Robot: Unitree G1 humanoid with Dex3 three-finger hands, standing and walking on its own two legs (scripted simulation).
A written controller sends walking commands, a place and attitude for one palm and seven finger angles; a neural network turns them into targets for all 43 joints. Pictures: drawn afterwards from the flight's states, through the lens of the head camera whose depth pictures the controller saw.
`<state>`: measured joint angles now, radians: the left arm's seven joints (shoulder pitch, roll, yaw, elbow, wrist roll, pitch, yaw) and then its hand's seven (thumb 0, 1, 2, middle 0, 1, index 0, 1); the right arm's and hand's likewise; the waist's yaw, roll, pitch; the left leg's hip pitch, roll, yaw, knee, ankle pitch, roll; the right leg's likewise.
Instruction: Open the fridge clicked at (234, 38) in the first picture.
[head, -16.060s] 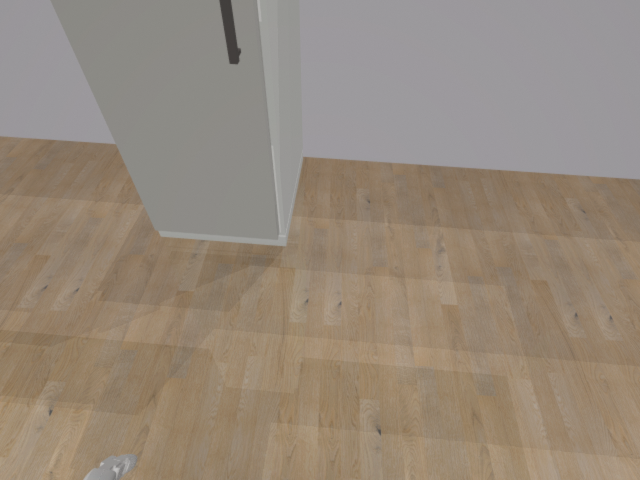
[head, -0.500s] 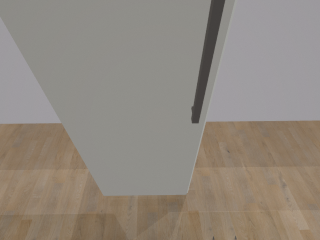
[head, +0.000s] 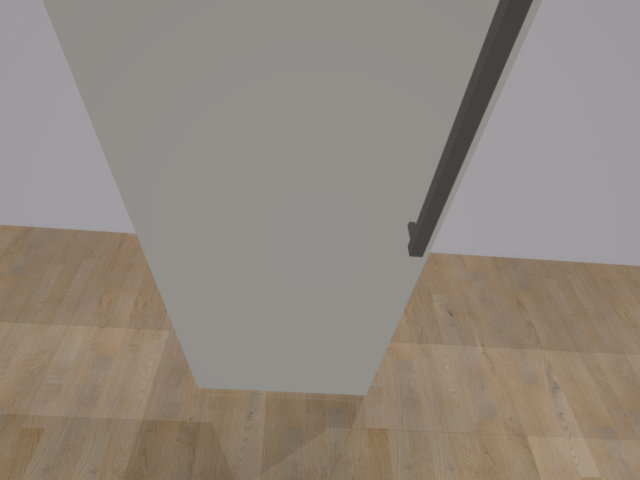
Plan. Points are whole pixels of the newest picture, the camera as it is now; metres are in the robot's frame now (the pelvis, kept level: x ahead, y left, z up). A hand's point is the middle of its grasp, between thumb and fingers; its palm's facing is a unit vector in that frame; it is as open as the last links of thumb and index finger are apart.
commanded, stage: come to a stop and stand still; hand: right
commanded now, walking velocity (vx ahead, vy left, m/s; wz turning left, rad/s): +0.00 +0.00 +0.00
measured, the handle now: (452, 140) +0.46 -0.11 +0.22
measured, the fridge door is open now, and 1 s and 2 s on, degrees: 0 0 0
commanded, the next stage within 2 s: look again from close up in 0.30 s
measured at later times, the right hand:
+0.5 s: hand out of the picture +0.00 -0.15 -0.17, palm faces +0.02 +0.98 -0.21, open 7.3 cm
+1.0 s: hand out of the picture +0.00 -0.16 -0.17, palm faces +0.04 +0.98 -0.20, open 7.4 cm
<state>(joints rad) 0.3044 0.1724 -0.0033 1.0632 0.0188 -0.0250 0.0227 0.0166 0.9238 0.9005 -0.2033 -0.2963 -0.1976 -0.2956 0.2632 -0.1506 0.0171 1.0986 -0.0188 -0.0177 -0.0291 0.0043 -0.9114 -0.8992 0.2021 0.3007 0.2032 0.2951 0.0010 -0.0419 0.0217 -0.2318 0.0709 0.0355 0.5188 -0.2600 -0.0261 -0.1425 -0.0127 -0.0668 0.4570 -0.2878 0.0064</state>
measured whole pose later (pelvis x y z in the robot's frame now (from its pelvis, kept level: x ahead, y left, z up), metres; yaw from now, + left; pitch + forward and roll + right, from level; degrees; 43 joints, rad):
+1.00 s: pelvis +0.00 +0.02 +0.00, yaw -1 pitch -1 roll -1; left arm 0.29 0.13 0.00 1.13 0.02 -0.02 0.03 0.01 0.91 0.90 -0.20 -0.30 -0.20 -0.30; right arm 0.25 -0.15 0.00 1.12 -0.02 -0.01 -0.02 0.00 -0.91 -0.90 0.20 0.30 0.20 0.30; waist -0.01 -0.01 0.06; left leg -0.21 0.04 0.07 0.46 -0.23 0.00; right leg -0.13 -0.04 -0.04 0.41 -0.25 0.04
